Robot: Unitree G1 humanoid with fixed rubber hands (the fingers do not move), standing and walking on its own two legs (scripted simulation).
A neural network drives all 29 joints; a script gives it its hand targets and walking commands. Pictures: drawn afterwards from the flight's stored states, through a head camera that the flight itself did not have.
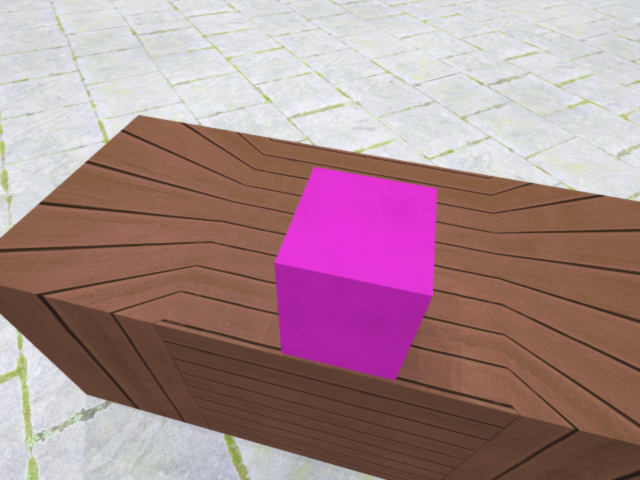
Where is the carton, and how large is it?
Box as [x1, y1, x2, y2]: [274, 167, 436, 379]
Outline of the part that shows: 314,167 274,263 281,352 395,379 432,296 436,188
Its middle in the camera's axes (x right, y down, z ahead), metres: +0.06 +0.06 +0.64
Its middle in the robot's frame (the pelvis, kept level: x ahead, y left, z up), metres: +0.45 -0.05 -0.03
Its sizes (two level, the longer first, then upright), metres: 0.210 0.200 0.250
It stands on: a pedestal, 0.62 m high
